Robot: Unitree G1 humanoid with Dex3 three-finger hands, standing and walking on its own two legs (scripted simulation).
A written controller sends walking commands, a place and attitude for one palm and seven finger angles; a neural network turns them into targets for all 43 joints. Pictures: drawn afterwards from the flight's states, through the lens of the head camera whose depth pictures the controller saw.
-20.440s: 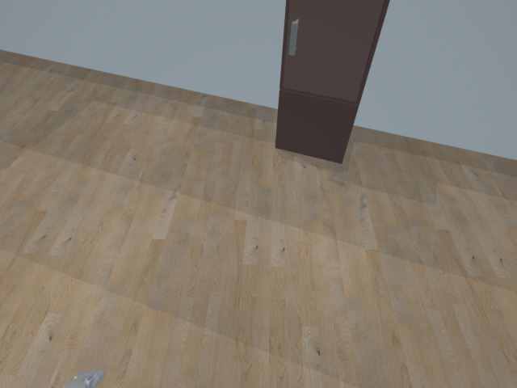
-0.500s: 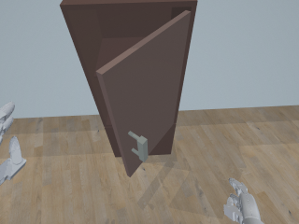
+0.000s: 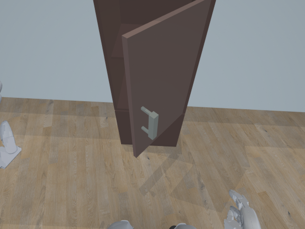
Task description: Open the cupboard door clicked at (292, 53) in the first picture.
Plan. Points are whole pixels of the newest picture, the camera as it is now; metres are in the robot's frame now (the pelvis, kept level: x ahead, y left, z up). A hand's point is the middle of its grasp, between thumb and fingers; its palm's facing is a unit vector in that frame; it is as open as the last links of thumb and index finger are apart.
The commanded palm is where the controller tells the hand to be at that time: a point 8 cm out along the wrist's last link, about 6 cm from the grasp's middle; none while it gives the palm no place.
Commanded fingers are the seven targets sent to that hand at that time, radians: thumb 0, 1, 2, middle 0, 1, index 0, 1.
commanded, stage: step back with the hand held close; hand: left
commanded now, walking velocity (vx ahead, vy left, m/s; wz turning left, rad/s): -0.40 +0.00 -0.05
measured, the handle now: (148, 123) +0.47 +0.04 -0.07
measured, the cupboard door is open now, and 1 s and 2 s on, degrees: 50 50 50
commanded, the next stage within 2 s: stop stepping back and stand still in 0.60 s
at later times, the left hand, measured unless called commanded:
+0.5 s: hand out of the picture +0.07 +0.25 +0.19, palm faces +0.52 -0.67 -0.53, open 7.4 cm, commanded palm +0.02 +0.29 +0.19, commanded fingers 0.00 0.90 0.90 -0.20 -0.30 -0.20 -0.30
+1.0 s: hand out of the picture +0.01 +0.22 +0.20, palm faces +0.20 -0.83 -0.52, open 7.4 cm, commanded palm -0.04 +0.27 +0.19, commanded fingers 0.00 0.90 0.90 -0.20 -0.30 -0.20 -0.30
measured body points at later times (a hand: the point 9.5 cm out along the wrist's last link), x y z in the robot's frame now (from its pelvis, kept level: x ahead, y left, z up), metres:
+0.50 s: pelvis -0.11 -0.02 -0.02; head -0.09 -0.02 +0.42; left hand +0.03 +0.28 +0.21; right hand +0.09 -0.24 -0.11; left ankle +0.05 +0.12 -0.71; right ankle -0.16 -0.13 -0.73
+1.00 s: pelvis -0.22 -0.01 +0.03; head -0.20 +0.03 +0.47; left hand -0.01 +0.26 +0.23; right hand -0.09 -0.26 -0.03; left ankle -0.14 +0.08 -0.72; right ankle -0.29 -0.11 -0.67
